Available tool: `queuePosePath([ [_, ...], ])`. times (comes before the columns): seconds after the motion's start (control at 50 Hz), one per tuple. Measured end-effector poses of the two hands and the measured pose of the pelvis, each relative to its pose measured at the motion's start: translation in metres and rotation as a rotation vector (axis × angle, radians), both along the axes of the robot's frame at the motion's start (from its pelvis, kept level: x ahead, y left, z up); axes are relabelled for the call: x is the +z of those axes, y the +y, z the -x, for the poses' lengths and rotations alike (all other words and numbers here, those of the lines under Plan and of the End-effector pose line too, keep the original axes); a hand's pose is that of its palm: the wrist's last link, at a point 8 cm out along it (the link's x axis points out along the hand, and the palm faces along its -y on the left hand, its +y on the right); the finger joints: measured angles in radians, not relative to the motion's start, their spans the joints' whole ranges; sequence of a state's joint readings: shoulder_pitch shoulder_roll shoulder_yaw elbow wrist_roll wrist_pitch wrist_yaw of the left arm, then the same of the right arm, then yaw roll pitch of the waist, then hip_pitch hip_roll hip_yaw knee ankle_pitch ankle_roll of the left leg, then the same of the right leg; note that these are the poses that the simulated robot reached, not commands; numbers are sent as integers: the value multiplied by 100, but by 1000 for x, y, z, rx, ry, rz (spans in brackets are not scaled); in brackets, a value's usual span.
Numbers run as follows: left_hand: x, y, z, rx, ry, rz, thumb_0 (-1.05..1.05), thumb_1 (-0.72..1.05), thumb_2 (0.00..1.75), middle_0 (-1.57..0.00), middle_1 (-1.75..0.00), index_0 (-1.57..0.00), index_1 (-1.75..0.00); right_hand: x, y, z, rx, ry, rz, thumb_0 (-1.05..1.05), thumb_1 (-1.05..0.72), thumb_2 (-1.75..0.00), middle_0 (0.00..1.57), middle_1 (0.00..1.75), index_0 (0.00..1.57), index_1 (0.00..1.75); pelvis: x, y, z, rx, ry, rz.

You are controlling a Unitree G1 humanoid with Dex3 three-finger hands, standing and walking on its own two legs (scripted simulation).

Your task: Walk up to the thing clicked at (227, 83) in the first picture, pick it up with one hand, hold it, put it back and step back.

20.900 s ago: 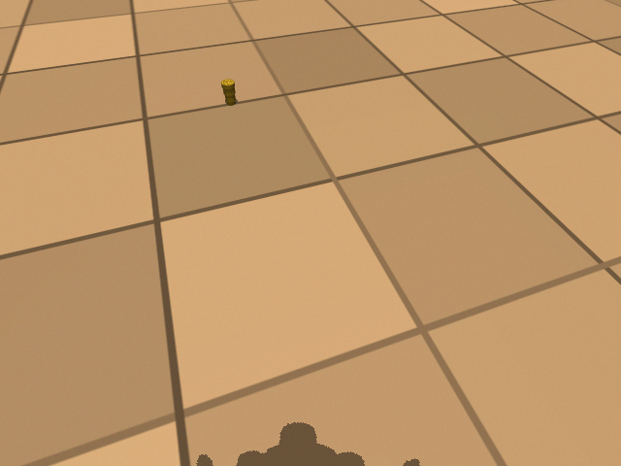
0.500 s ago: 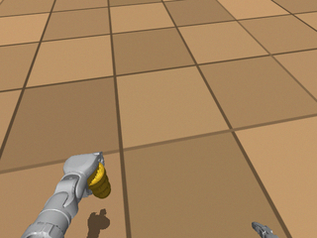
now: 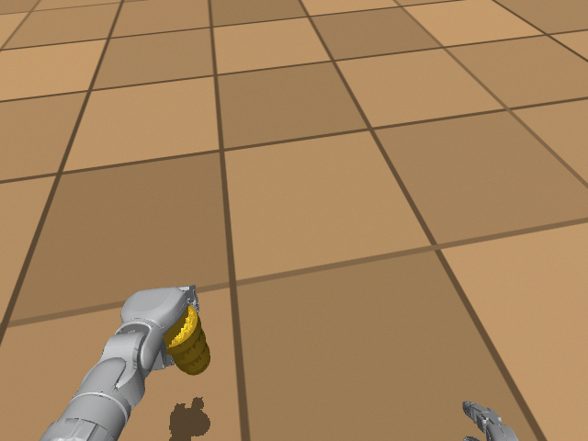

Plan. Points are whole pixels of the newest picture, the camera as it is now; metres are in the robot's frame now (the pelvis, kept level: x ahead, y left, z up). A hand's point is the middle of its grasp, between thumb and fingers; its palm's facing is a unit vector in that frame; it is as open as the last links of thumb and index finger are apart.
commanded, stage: hold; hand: left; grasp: from above
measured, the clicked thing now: (185, 344) +0.29 +0.21 -0.12
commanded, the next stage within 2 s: crouch in 1.06 s
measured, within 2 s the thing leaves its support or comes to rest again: neither
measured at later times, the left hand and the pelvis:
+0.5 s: hand (162, 332) +0.28 +0.22 -0.04, palm faces -0.46 -0.07 -0.89, open 10.4 cm; pelvis +0.00 +0.00 +0.01, yaw +0 degrees
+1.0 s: hand (163, 324) +0.30 +0.22 -0.04, palm faces -0.46 -0.07 -0.89, open 10.4 cm; pelvis +0.01 +0.00 +0.01, yaw +0 degrees
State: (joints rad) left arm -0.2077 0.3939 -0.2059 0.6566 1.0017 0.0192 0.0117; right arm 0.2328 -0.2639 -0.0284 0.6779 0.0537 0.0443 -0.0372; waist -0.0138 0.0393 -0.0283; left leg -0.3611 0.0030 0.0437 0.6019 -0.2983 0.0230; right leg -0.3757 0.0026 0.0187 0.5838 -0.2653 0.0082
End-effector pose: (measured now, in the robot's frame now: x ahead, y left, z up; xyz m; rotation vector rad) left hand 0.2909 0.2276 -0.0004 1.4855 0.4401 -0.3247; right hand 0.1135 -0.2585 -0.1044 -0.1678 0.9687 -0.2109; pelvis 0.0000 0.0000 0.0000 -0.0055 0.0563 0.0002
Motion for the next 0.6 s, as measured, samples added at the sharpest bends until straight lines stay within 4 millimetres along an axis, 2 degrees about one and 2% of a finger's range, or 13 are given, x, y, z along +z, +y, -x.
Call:
queuePosePath([
  [0.22, 8, -1, 4, -2, -9, 1, 2, -12, 89, -78, -102, -47, -98, 4, 1, -6, 12, -18, -2, 1, -92, -91, 20, 30, 20, 30, 3, -1, 3, 0, -17, -2],
  [0.6, 22, -4, -2, -3, -10, 12, 2, -10, 87, -77, -102, -46, -98, 9, 4, -23, 22, -42, -13, 1, -93, -91, 20, 30, 20, 30, 8, -4, -3, 1, -35, -5],
])
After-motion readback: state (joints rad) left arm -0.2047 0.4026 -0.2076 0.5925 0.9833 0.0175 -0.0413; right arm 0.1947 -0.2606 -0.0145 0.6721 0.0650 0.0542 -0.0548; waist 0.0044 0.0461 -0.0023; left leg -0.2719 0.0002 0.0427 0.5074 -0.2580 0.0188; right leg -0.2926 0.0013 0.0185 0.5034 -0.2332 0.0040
